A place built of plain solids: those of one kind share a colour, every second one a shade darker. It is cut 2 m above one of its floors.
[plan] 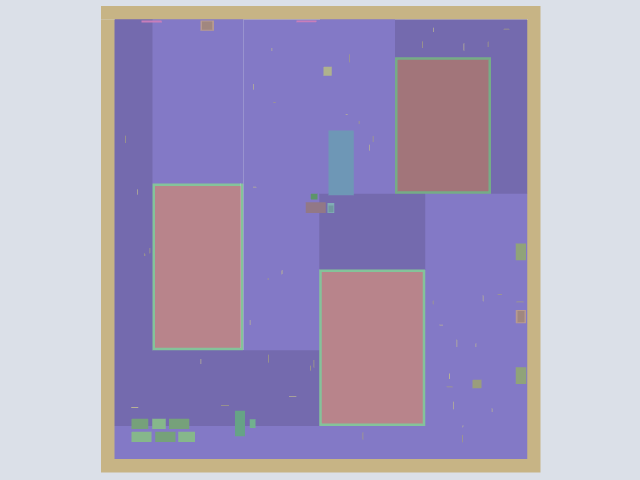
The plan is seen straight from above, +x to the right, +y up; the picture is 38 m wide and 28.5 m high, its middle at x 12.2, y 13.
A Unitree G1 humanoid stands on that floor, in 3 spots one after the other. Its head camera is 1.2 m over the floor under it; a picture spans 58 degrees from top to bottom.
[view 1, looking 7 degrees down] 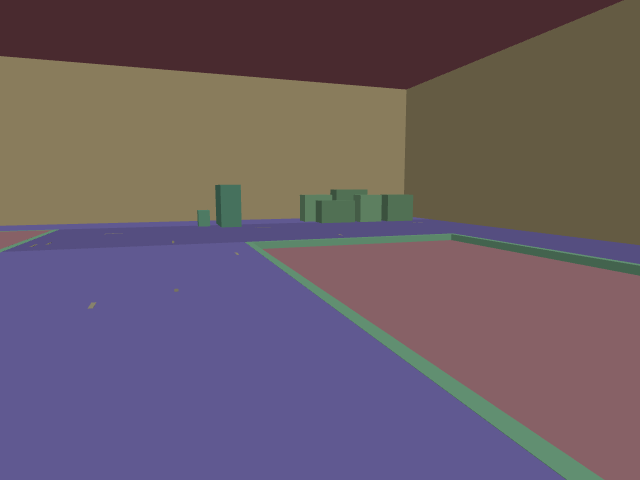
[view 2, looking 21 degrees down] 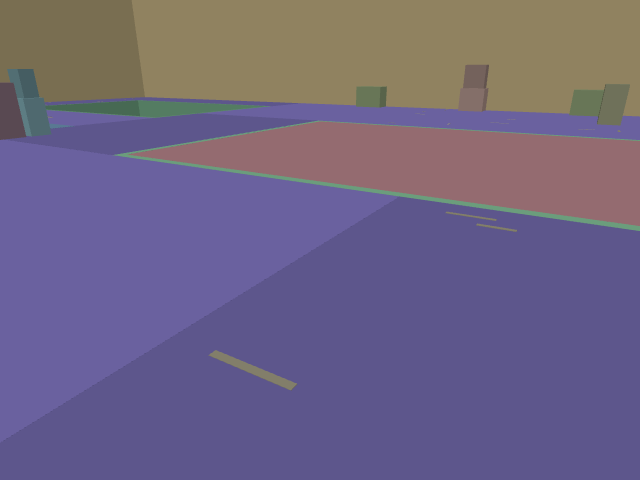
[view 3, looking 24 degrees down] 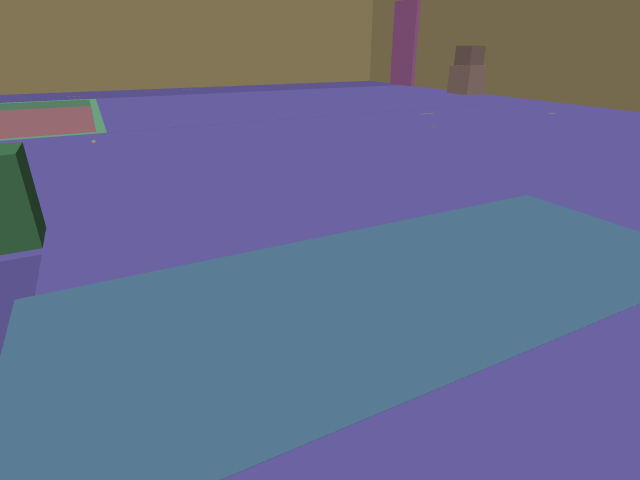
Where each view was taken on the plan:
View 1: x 9.15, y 15.90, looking -109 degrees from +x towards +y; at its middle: floor_trim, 9.91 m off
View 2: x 7.95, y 4.90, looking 31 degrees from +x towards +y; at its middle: floor_deck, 3.35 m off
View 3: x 15.15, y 16.20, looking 153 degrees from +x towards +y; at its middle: vinyl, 2.94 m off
